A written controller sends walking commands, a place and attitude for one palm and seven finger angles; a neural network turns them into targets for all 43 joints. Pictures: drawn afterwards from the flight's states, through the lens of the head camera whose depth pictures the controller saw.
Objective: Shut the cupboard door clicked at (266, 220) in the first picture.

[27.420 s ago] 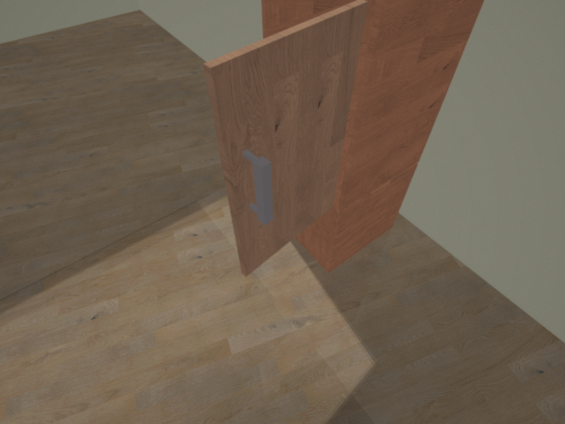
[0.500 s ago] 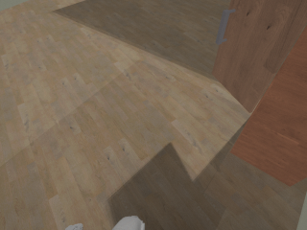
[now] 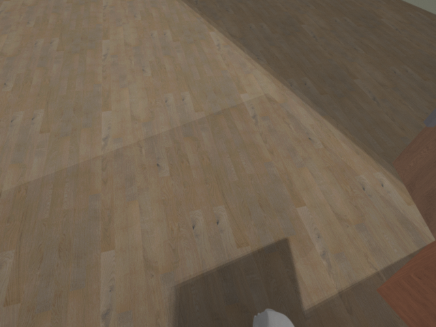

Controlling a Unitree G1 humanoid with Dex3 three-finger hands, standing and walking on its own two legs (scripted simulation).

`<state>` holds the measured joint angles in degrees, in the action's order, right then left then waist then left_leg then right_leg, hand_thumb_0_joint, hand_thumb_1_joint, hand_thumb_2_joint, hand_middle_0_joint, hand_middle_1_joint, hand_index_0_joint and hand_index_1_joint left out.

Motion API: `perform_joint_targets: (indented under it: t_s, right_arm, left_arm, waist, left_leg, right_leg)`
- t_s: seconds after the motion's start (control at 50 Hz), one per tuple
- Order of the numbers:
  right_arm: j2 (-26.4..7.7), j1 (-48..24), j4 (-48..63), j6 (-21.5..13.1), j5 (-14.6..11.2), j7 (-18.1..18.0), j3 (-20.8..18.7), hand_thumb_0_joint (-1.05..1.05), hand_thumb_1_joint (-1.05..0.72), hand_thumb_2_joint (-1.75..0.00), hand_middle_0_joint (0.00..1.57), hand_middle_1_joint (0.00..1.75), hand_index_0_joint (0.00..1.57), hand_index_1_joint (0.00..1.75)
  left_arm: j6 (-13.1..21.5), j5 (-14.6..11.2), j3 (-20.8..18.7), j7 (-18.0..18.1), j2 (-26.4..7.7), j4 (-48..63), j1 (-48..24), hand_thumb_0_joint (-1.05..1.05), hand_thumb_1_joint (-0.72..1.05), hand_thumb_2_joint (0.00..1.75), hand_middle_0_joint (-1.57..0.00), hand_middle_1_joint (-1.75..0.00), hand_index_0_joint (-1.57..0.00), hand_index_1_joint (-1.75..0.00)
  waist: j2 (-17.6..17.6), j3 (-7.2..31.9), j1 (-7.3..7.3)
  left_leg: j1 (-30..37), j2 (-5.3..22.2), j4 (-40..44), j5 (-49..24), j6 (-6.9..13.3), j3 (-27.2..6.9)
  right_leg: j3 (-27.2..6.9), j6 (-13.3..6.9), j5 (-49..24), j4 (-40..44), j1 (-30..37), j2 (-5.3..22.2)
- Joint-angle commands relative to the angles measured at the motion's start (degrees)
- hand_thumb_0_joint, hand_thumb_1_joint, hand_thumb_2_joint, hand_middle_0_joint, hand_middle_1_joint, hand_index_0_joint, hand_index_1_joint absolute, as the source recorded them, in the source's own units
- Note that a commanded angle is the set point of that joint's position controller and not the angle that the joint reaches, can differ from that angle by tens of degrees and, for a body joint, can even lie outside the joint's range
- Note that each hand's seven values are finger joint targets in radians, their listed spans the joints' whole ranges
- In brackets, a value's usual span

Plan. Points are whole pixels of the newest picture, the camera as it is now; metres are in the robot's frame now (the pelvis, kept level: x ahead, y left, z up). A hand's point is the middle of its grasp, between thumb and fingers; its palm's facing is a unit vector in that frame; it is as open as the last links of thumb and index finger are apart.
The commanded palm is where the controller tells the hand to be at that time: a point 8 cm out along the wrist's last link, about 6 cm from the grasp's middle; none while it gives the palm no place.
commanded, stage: walk to a spot facing it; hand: left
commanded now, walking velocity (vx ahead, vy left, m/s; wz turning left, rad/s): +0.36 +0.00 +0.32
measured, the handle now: out of the picture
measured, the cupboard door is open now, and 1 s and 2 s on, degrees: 61 61 61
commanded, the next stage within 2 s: turn to face it in 0.96 s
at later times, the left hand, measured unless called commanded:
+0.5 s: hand (160, 307) +0.18 +0.13 -0.16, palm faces +0.27 -0.94 -0.20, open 7.3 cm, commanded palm none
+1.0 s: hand (114, 212) +0.39 +0.29 -0.16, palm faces +0.42 -0.89 -0.18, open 7.4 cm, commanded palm none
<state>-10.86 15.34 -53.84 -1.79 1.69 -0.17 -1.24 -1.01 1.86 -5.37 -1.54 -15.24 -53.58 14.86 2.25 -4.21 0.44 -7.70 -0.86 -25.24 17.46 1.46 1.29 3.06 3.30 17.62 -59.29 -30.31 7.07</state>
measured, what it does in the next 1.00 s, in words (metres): walks ahead, turning left: right foot, then left foot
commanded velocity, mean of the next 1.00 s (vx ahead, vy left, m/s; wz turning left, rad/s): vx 0.33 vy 0.00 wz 0.31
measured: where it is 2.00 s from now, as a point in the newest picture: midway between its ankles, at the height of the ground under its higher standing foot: (185, 238)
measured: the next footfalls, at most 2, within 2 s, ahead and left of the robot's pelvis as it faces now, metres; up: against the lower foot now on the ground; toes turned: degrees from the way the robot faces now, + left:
right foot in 0.20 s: +0.23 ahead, -0.14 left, +0.00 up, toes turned -2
left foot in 0.72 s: +0.40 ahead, +0.14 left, +0.00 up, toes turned +26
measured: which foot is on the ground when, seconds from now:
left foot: down 0.00-0.20, up 0.22-0.70, down 0.72-1.00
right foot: up 0.00-0.18, down 0.20-0.72, up 0.74-1.00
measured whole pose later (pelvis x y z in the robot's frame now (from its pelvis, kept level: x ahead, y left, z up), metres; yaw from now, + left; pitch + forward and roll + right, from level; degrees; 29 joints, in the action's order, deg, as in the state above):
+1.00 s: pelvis +0.38 +0.08 +0.01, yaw +23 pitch +0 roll -2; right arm -10.1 16.5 -58.0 -2.6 1.2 -1.3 -2.1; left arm 0.5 2.1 -4.4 -0.5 -11.5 -53.9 11.4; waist 1.3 -2.5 -0.3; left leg -9.3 -3.6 -22.0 12.8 6.7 4.4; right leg 1.2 2.1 10.8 -56.6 -32.9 7.3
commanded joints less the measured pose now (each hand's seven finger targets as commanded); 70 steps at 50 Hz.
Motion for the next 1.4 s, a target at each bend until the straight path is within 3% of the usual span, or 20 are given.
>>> perform_joint_targets:
  t_s: [0.0,0.08,0.14,0.16,0.18,0.2,0.32,0.58,0.66,0.68,0.7,0.72,0.84,1.0,1.14,1.2,1.24,1.26,1.28,1.38]
  right_arm:
    - [-10.43,4.2,0.61,-1.46,-0.17,-0.83,-2.9,0.0,-0.9,-0.9,0.2,0.3,0.2,0.3]
    - [-11.11,3.18,-0.87,-1.35,0.02,-0.59,-3.28,0.0,-0.9,-0.9,0.2,0.3,0.2,0.3]
    - [-10.0,1.58,-1.44,-1.05,-0.4,-0.43,-3.32,0.0,-0.9,-0.9,0.2,0.3,0.2,0.3]
    - [-7.23,2.98,-1.13,-1.27,-1.03,0.08,-3.02,0.0,-0.9,-0.9,0.2,0.3,0.2,0.3]
    - [-3.42,5.98,0.25,-1.28,-1.53,-0.14,-2.58,0.0,-0.9,-0.9,0.2,0.3,0.2,0.3]
    - [-4.68,4.64,0.51,-0.96,-0.76,0.05,-3.01,0.0,-0.9,-0.9,0.2,0.3,0.2,0.3]
    - [-0.53,4.49,-2.57,0.87,0.01,1.37,-2.33,0.0,-0.9,-0.9,0.2,0.3,0.2,0.3]
    - [-0.67,-12.24,4.99,0.45,-0.18,3.27,-1.56,0.0,-0.9,-0.9,0.2,0.3,0.2,0.3]
    - [-5.54,1.52,1.72,-0.3,0.41,2.51,-2.85,0.0,-0.9,-0.9,0.2,0.3,0.2,0.3]
    - [-11.14,9.98,0.22,-0.5,0.85,1.81,-4.23,0.0,-0.9,-0.9,0.2,0.3,0.2,0.3]
    - [-17.05,15.39,-0.89,-0.72,0.65,0.82,-5.65,0.0,-0.9,-0.9,0.2,0.3,0.2,0.3]
    - [-17.14,15.4,-1.63,-0.14,-0.17,-0.11,-5.4,0.0,-0.9,-0.9,0.2,0.3,0.2,0.3]
    - [-6.35,0.74,0.74,-2.04,-0.21,-1.19,-1.63,0.0,-0.9,-0.9,0.2,0.3,0.2,0.3]
    - [-5.02,7.14,-3.62,-2.36,-0.68,-1.44,-1.72,0.0,-0.9,-0.9,0.2,0.3,0.2,0.3]
    - [-4.57,12.78,-7.38,-1.84,0.09,-2.49,-1.2,0.0,-0.9,-0.9,0.2,0.3,0.2,0.3]
    - [-6.17,10.36,-6.86,-1.12,-0.38,-2.95,-1.79,0.0,-0.9,-0.9,0.2,0.3,0.2,0.3]
    - [-6.23,7.24,-5.08,-0.99,-1.63,-2.69,-2.29,0.0,-0.9,-0.9,0.2,0.3,0.2,0.3]
    - [-3.82,7.89,-3.48,-1.22,-2.32,-2.45,-2.32,0.0,-0.9,-0.9,0.2,0.3,0.2,0.3]
    - [-4.67,7.84,-3.25,-0.51,-2.04,-2.84,-2.18,0.0,-0.9,-0.9,0.2,0.3,0.2,0.3]
    - [-1.5,2.07,-1.35,2.34,-0.85,-1.75,-1.67,0.0,-0.9,-0.9,0.2,0.3,0.2,0.3]
  left_arm:
    - [2.01,-0.47,0.41,-0.5,-1.61,7.0,-6.26,0.0,0.9,0.9,-0.2,-0.3,-0.2,-0.3]
    - [2.47,-0.62,0.16,-0.76,-1.82,6.96,-5.74,0.0,0.9,0.9,-0.2,-0.3,-0.2,-0.3]
    - [3.32,-0.31,-1.27,-0.36,-4.44,3.05,7.18,0.0,0.9,0.9,-0.2,-0.3,-0.2,-0.3]
    - [4.18,0.41,-2.46,0.36,-9.69,0.55,16.11,0.0,0.9,0.9,-0.2,-0.3,-0.2,-0.3]
    - [4.15,0.44,-3.26,0.98,-14.14,-0.04,19.66,0.0,0.9,0.9,-0.2,-0.3,-0.2,-0.3]
    - [3.91,-0.24,-2.67,1.45,-12.1,1.12,14.8,0.0,0.9,0.9,-0.2,-0.3,-0.2,-0.3]
    - [5.72,-0.05,0.25,2.06,-0.45,2.38,3.73,0.0,0.9,0.9,-0.2,-0.3,-0.2,-0.3]
    - [6.11,0.03,0.2,2.38,-2.47,-3.04,11.68,0.0,0.9,0.9,-0.2,-0.3,-0.2,-0.3]
    - [5.45,-0.43,-0.39,2.07,-4.35,-2.6,9.05,0.0,0.9,0.9,-0.2,-0.3,-0.2,-0.3]
    - [5.21,-0.83,-0.42,1.58,-3.01,-1.25,9.56,0.0,0.9,0.9,-0.2,-0.3,-0.2,-0.3]
    - [4.96,-1.22,0.58,0.88,-0.48,1.39,8.33,0.0,0.9,0.9,-0.2,-0.3,-0.2,-0.3]
    - [4.79,-0.93,0.99,1.44,-1.86,3.73,2.27,0.0,0.9,0.9,-0.2,-0.3,-0.2,-0.3]
    - [2.38,0.48,1.07,0.92,3.03,-0.61,6.54,0.0,0.9,0.9,-0.2,-0.3,-0.2,-0.3]
    - [1.31,-0.2,1.25,0.67,1.91,2.67,-4.4,0.0,0.9,0.9,-0.2,-0.3,-0.2,-0.3]
    - [1.42,-0.61,2.39,1.33,2.8,2.99,-8.41,0.0,0.9,0.9,-0.2,-0.3,-0.2,-0.3]
    - [1.55,-0.43,1.54,1.3,0.83,2.02,-1.95,0.0,0.9,0.9,-0.2,-0.3,-0.2,-0.3]
    - [2.25,-0.03,0.0,1.66,-3.27,-0.88,9.5,0.0,0.9,0.9,-0.2,-0.3,-0.2,-0.3]
    - [2.96,-0.08,-0.89,2.16,-7.65,-2.22,14.35,0.0,0.9,0.9,-0.2,-0.3,-0.2,-0.3]
    - [2.64,-1.28,-0.67,2.77,-8.46,-1.56,12.93,0.0,0.9,0.9,-0.2,-0.3,-0.2,-0.3]
    - [1.77,-0.67,-0.28,3.74,-3.45,3.26,-1.85,0.0,0.9,0.9,-0.2,-0.3,-0.2,-0.3]
  waist:
    - [-8.91,-0.5,-2.29]
    - [-9.32,-1.61,-0.9]
    - [-2.9,1.11,5.4]
    - [9.62,6.74,8.96]
    - [23.98,10.81,8.24]
    - [16.82,5.27,6.14]
    - [3.92,2.79,-1.64]
    - [3.22,-1.19,1.36]
    - [-0.82,6.06,-5.78]
    - [-10.7,12.57,-9.33]
    - [-22.02,16.04,-10.22]
    - [-13.51,15.01,-10.43]
    - [-7.04,2.01,-0.36]
    - [-5.93,-0.88,-1.23]
    - [-9.46,-0.43,-2.76]
    - [-8.23,2.82,0.78]
    - [-0.53,9.45,5.85]
    - [9.98,14.35,5.94]
    - [6.32,14.57,4.73]
    - [-0.8,7.14,-1.26]
  left_leg:
    - [2.28,13.13,12.26,-12.19,9.45,-10.91]
    - [-3.95,13.11,11.66,-5.58,8.71,-11.14]
    - [-13.44,8.32,-2.71,-3.77,6.01,-8.34]
    - [-19.88,1.36,-21.84,2.32,3.41,-2.36]
    - [-26.13,-4.61,-41.91,19.0,2.25,-1.75]
    - [-29.59,-0.73,-50.17,15.17,2.93,-5.86]
    - [-24.45,5.6,-46.15,-4.41,-0.11,-2.84]
    - [-28.05,5.63,-16.28,-3.84,0.69,4.23]
    - [-1.67,0.14,-7.32,-4.67,3.52,7.32]
    - [12.84,8.68,-3.62,-3.41,7.19,-6.81]
    - [23.32,23.08,4.2,-9.81,13.96,-31.6]
    - [22.27,25.47,7.42,-12.46,15.91,-34.21]
    - [-6.79,14.33,13.64,-4.95,8.67,-13.46]
    - [0.77,13.51,16.11,-16.74,8.31,-8.71]
    - [10.45,14.24,5.47,-52.36,4.94,-0.47]
    - [9.5,15.31,-5.08,-56.28,4.39,1.58]
    - [-3.29,9.37,-25.14,-39.61,0.88,5.46]
    - [-18.97,-1.17,-44.26,7.03,-2.52,8.39]
    - [-21.4,-0.51,-51.07,19.36,-2.88,0.47]
    - [-18.84,5.35,-40.54,8.78,-4.62,-1.97]
  right_leg:
    - [-0.23,0.57,-4.9,11.78,-3.85,0.07]
    - [1.63,-0.24,-7.97,20.25,7.3,-2.65]
    - [1.1,-1.7,-6.95,25.97,28.0,-4.44]
    - [-11.19,-4.5,7.02,34.55,38.35,5.64]
    - [-35.23,-8.53,18.07,47.62,39.02,20.34]
    - [-37.91,-9.19,28.45,51.97,32.6,20.54]
    - [-3.62,-7.36,-3.46,48.61,17.15,11.14]
    - [7.0,-9.18,-27.42,44.59,33.25,14.82]
    - [13.82,-6.21,-35.46,21.63,24.96,11.45]
    - [14.62,-3.62,-18.63,6.22,12.75,6.44]
    - [10.93,-0.92,15.22,-11.94,-5.4,-2.64]
    - [1.84,-2.07,15.17,-17.76,-9.76,-2.03]
    - [-1.93,-1.49,-1.54,-6.07,-1.13,1.53]
    - [-2.42,-0.91,-12.87,9.36,-4.85,0.11]
    - [0.86,-4.7,-10.04,21.02,0.83,-5.23]
    - [2.07,-5.98,-10.43,25.47,11.31,-7.9]
    - [-5.5,-9.85,-34.97,29.04,30.49,-1.84]
    - [-26.25,-18.52,-61.35,31.94,42.05,14.08]
    - [-29.14,-23.22,-59.36,36.07,38.87,18.17]
    - [-16.58,-16.46,-33.74,40.49,16.63,7.24]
